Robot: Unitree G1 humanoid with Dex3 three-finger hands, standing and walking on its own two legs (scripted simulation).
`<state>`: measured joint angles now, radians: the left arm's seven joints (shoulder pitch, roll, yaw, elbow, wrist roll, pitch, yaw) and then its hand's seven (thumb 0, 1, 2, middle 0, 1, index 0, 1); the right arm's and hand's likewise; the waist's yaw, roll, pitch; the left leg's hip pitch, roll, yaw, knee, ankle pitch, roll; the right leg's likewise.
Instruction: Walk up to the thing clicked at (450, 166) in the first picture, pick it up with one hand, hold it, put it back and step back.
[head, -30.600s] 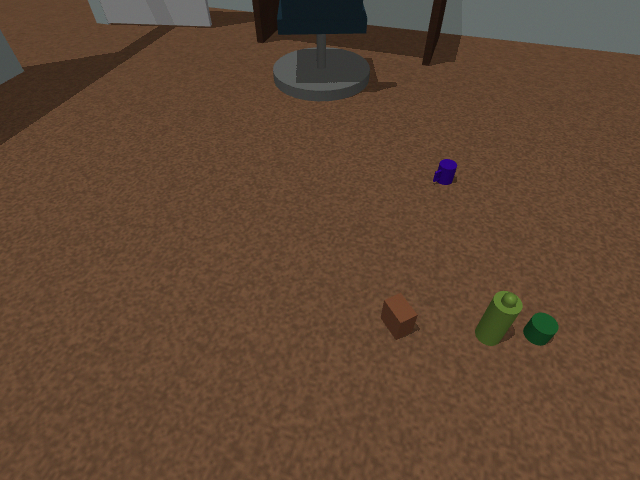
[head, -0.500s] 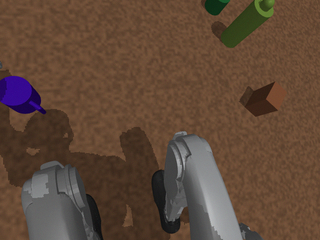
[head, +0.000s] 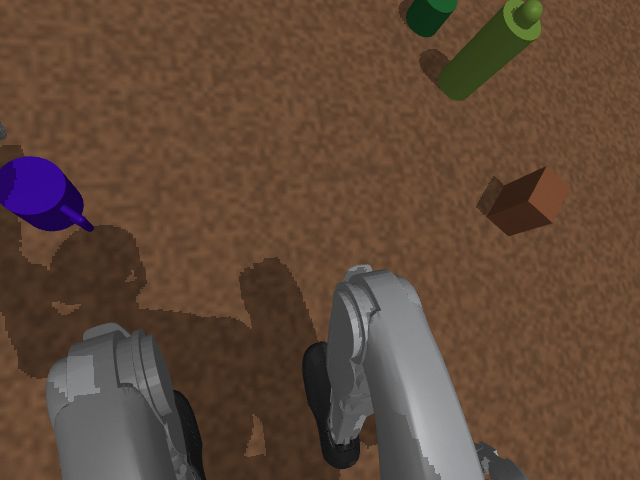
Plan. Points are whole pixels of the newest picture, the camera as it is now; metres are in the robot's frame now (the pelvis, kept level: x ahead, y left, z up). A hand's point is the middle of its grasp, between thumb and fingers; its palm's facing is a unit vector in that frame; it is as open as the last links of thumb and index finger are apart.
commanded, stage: rise first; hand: left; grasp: from above
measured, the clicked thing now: (53, 203) +0.51 +0.27 -0.28
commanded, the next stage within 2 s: approach in 0.04 s
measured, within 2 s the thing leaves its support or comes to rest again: neither
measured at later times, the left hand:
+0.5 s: hand (28, 168) +0.51 +0.26 -0.16, palm faces -0.41 -0.07 -0.91, open 14.0 cm
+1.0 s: hand out of the picture +0.50 +0.30 -0.17, palm faces -0.44 -0.07 -0.90, open 13.9 cm
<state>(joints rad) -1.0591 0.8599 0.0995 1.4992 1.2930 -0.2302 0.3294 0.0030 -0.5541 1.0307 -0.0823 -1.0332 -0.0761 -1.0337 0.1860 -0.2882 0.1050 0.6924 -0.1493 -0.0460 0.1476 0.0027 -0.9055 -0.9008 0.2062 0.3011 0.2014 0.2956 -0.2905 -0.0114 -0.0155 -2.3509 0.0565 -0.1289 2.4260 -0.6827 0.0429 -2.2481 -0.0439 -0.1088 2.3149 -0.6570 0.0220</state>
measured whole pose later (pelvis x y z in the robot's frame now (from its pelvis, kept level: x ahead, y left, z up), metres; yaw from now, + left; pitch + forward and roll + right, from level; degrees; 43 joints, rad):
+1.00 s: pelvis +0.00 +0.00 -0.01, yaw +0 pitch +33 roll -10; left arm -1.10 0.85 0.03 1.44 1.25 -0.22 0.29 0.00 -0.53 1.03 -0.09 -1.08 -0.09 -1.07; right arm 0.22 -0.29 0.12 0.69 -0.16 -0.05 0.14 0.00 -0.90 -0.90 0.21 0.30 0.20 0.30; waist -0.30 -0.03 0.01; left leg -2.37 0.05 -0.14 2.45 -0.68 0.03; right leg -2.27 -0.04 -0.11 2.34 -0.66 0.02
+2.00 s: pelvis +0.01 +0.00 -0.02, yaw -4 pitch +31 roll -13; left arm -1.15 0.99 0.12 1.72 1.32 -0.20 0.50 0.00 -0.46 1.07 -0.14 -1.02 -0.12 -1.03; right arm 0.16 -0.33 0.24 0.63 -0.24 -0.17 0.21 0.00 -0.90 -0.90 0.20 0.30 0.20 0.30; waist -0.40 -0.10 0.12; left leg -2.38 0.06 -0.20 2.54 -0.73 0.03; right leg -2.26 -0.01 -0.16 2.38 -0.67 0.03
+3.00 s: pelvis +0.00 +0.00 -0.02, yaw -5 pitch +30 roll -14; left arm -1.18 1.01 0.07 1.74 1.31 -0.19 0.52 0.00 -0.14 0.83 -0.38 -0.98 -0.44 -0.94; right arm 0.16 -0.34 0.28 0.62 -0.24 -0.19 0.22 0.00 -0.90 -0.90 0.20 0.30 0.20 0.30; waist -0.41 -0.11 0.13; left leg -2.38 0.06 -0.22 2.54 -0.72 0.03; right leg -2.26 0.00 -0.17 2.36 -0.65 0.04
